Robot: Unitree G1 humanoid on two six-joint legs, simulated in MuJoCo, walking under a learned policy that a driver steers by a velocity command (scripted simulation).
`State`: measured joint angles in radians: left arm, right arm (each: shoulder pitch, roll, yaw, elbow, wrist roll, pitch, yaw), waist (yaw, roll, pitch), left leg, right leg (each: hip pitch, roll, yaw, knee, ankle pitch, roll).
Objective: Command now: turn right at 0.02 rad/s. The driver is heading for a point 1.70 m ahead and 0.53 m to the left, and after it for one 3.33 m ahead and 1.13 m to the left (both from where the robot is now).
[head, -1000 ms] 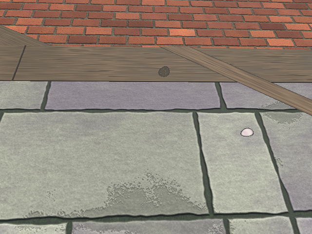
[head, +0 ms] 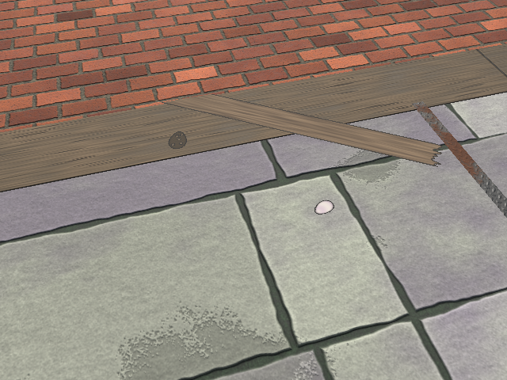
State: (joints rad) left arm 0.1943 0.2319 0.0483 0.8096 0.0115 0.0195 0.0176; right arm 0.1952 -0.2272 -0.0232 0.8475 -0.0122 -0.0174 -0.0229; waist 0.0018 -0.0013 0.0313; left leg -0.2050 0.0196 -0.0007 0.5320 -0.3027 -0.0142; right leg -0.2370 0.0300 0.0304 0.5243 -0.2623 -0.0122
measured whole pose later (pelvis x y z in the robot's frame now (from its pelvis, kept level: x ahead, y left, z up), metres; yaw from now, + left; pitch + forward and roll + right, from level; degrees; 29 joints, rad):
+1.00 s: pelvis +0.33 +0.05 +0.00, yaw +0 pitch +0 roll +1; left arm 0.27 0.27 0.05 0.93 -0.02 -0.09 0.01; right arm 0.20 -0.26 -0.05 0.90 0.00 -0.10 0.04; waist -0.01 -0.03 0.05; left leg -0.27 -0.07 0.07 0.40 -0.13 0.08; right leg -0.46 -0.08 0.04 1.18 -0.30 -0.05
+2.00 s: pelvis +0.88 +0.09 -0.02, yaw +20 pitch +1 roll -1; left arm 0.25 0.29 0.07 0.91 -0.02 -0.07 0.01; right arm 0.11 -0.28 -0.08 0.74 0.02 -0.04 0.04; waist 0.02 0.01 0.07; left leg -0.48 -0.04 0.05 0.66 -0.19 0.11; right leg -0.18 -0.06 -0.08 1.07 -0.52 0.03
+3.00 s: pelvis +1.33 +0.38 -0.01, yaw +45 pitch +2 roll -1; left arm 0.34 0.30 0.05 0.90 -0.03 -0.07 -0.02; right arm 0.10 -0.26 -0.04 0.65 0.00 -0.06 0.03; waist 0.05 -0.01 0.03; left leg -0.44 0.00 0.04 0.58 -0.18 0.06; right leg -0.26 -0.05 0.00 1.01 -0.47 0.00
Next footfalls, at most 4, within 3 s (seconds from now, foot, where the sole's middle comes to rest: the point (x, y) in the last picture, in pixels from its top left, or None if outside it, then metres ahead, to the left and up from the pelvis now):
0.82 left None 0.42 0.13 -0.77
1.40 right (297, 303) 0.74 -0.10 -0.77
1.94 left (202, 235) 0.98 0.20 -0.77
2.42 right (220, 159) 1.33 0.15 -0.77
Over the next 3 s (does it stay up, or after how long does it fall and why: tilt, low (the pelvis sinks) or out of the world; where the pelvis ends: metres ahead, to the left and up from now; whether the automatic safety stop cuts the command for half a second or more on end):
stays up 1.33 0.38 -0.01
